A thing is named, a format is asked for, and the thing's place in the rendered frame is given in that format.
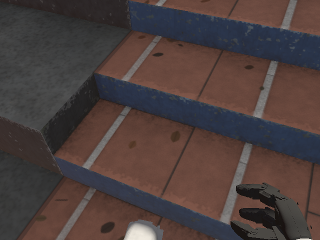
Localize right robot hand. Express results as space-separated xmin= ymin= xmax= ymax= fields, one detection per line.
xmin=230 ymin=182 xmax=312 ymax=240

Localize left robot thigh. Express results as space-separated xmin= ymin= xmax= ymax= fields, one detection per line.
xmin=123 ymin=219 xmax=164 ymax=240

